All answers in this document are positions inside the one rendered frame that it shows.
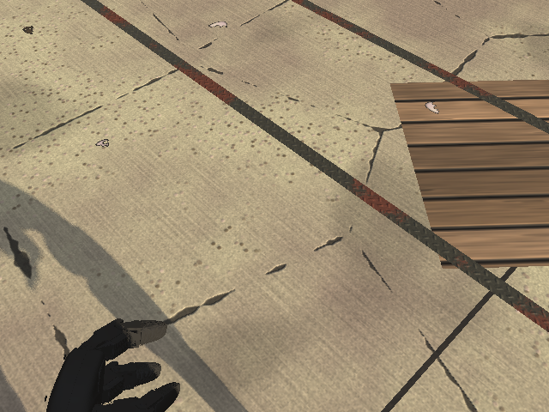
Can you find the robot left hand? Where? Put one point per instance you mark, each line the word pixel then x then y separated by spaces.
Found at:
pixel 85 382

